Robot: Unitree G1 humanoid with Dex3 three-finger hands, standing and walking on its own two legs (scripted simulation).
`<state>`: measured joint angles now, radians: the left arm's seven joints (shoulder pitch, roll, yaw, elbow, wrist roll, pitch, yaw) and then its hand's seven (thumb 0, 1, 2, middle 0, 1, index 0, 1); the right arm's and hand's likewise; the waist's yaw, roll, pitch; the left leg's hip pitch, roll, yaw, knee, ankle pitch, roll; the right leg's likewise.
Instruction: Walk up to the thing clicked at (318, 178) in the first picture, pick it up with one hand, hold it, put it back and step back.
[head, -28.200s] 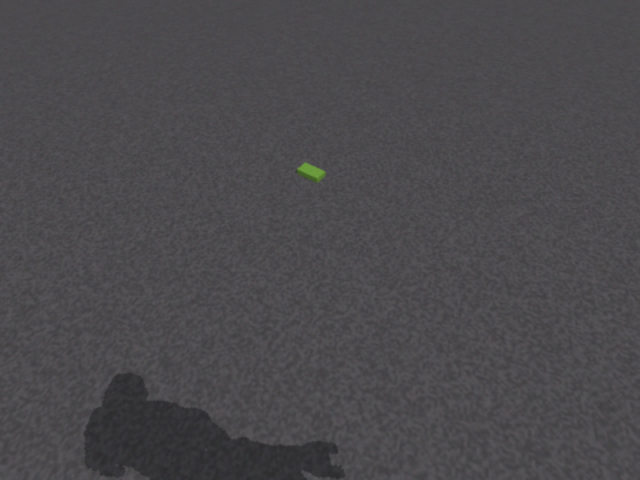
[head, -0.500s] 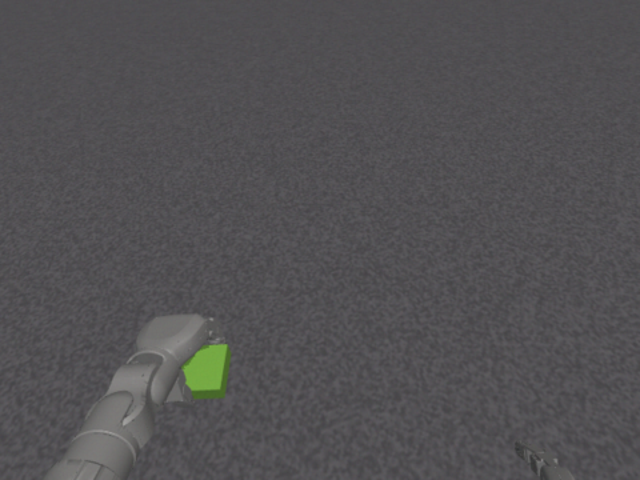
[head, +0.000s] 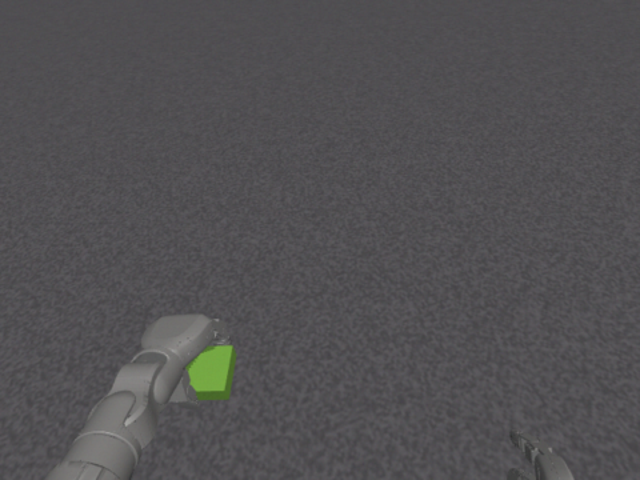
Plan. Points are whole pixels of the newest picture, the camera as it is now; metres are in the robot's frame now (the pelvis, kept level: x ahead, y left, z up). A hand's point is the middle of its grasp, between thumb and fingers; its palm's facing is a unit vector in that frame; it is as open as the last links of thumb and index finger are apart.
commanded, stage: hold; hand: left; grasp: from above
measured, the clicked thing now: (188, 372) +0.30 +0.23 -0.07
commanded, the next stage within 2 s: crouch in 0.38 s
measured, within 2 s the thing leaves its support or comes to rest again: neither
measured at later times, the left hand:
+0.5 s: hand (188, 366) +0.29 +0.22 -0.04, palm faces -0.47 -0.05 -0.88, open 9.7 cm
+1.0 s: hand (208, 390) +0.31 +0.23 -0.17, palm faces -0.45 +0.02 -0.89, open 9.8 cm
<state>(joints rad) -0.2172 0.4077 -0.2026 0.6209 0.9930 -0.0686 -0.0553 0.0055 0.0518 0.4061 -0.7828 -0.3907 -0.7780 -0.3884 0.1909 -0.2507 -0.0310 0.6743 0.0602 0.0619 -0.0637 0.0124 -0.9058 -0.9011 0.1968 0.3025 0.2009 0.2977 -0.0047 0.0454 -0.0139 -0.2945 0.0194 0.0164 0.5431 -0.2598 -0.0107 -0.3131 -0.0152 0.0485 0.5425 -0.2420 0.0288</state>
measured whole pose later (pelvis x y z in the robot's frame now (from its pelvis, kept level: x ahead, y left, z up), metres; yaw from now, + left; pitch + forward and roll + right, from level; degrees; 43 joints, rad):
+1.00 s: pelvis -0.01 +0.00 -0.06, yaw +1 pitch +15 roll -1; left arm -0.44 0.37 -0.17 1.05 1.18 -0.13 0.30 0.00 0.06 0.41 -0.77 -0.40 -0.77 -0.40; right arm 0.22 -0.26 -0.08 0.71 -0.01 0.06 -0.01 0.01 -0.90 -0.90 0.20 0.30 0.20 0.30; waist -0.06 0.00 -0.10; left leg -0.84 0.02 -0.02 1.01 -0.43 -0.01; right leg -0.83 -0.01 0.02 0.97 -0.40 0.04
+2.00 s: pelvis -0.06 +0.00 -0.37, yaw -2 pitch +37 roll -6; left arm -0.87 0.60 0.06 1.37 1.27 -0.19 0.41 0.00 0.05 0.41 -0.78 -0.39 -0.77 -0.39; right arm 0.16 -0.25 -0.02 0.74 -0.13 -0.06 0.11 0.00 -0.91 -0.90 0.20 0.30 0.20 0.30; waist -0.21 0.01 -0.12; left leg -2.13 -0.01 -0.12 2.20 -0.71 -0.03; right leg -2.10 0.02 -0.02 2.13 -0.68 0.05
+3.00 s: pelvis -0.06 +0.00 -0.46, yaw -6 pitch +33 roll -9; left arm -0.93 0.77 0.13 1.55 1.34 -0.28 0.52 0.00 0.05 0.35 -0.82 -0.35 -0.81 -0.35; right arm 0.13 -0.28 0.08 0.76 -0.20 -0.08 0.16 0.00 -0.91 -0.90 0.20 0.30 0.20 0.30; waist -0.29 -0.05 0.00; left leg -2.34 -0.02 -0.18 2.50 -0.73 -0.04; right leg -2.30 0.04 -0.05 2.39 -0.67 0.06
